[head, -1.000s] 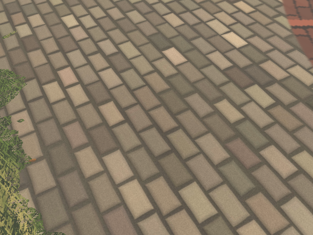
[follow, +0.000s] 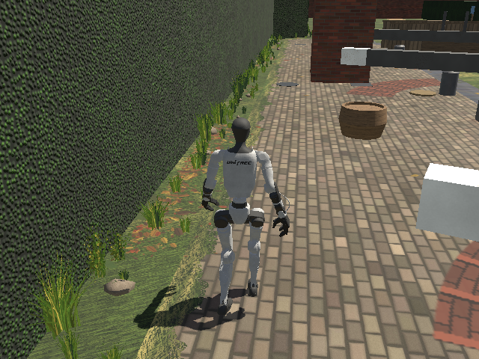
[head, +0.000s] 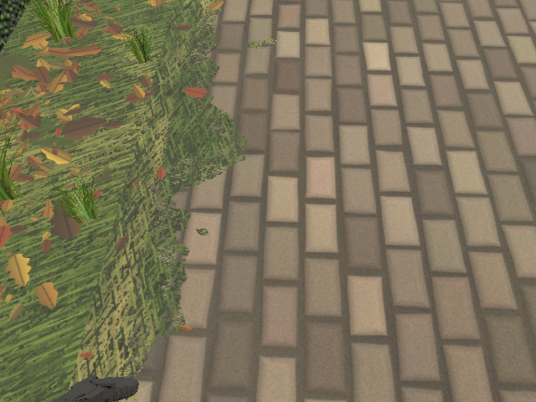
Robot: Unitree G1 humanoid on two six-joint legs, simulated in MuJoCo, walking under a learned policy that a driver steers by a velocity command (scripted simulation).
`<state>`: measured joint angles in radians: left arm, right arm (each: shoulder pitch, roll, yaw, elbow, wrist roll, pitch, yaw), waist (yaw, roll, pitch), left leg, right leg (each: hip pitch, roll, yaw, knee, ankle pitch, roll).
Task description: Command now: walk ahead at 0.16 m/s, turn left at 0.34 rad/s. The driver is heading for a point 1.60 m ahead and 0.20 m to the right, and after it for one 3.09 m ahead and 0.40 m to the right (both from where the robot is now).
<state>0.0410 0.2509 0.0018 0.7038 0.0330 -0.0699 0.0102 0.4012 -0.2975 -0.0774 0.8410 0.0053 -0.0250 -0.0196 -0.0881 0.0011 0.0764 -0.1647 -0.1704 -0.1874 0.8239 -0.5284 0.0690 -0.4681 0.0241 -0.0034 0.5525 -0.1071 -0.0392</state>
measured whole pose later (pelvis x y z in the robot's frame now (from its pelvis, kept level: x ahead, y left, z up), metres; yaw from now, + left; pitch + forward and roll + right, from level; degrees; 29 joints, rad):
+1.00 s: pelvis +0.07 +0.00 +0.02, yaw +2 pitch -2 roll +0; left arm 0.26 0.18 0.01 1.10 0.01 0.01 0.03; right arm 0.29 -0.17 0.01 1.11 -0.01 -0.01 -0.04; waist 0.01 0.00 0.03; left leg -0.08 -0.04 -0.04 0.39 -0.28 0.03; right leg -0.22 0.02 -0.02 0.40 -0.15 -0.02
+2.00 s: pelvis +0.09 +0.01 +0.02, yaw +2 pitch -1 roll +0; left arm 0.29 0.13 0.00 1.18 0.01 0.00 0.04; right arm 0.35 -0.12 0.01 1.16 -0.01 -0.02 -0.05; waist 0.01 0.00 0.03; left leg -0.06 -0.04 -0.03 0.39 -0.30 0.04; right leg -0.20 0.02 -0.02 0.41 -0.19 -0.02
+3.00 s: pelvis +0.32 -0.04 +0.02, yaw +2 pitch +1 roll +0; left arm 0.52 0.11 0.01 1.11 0.02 -0.10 0.01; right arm 0.11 -0.18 -0.05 0.95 -0.03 -0.04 0.03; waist 0.04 0.03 0.03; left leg -0.64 0.06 0.08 0.83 -0.10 0.06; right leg 0.08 0.07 -0.08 0.19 -0.29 -0.08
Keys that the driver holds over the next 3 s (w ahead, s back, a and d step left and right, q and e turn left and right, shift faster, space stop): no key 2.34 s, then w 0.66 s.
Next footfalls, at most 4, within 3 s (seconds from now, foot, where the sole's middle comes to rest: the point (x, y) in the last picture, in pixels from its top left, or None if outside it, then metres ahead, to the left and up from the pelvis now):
0.34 left None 0.07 0.11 -0.76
2.66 right None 0.24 -0.11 -0.76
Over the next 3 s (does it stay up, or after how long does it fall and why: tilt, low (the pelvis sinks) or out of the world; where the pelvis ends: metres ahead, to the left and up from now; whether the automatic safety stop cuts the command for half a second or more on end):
stays up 0.32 -0.04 0.02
